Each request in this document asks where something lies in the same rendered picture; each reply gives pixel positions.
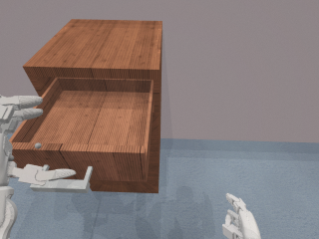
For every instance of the robot left hand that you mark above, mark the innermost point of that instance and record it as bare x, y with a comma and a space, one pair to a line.
13, 110

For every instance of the drawer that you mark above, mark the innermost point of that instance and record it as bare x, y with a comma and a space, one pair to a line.
99, 122

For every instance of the cabinet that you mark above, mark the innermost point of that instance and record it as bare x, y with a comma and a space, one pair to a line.
107, 49

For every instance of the robot right hand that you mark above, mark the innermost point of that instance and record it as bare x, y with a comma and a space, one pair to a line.
245, 226

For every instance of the handle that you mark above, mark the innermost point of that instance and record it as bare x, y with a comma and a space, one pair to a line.
65, 185

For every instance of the robot left forearm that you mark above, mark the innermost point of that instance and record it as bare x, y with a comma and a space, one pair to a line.
8, 211

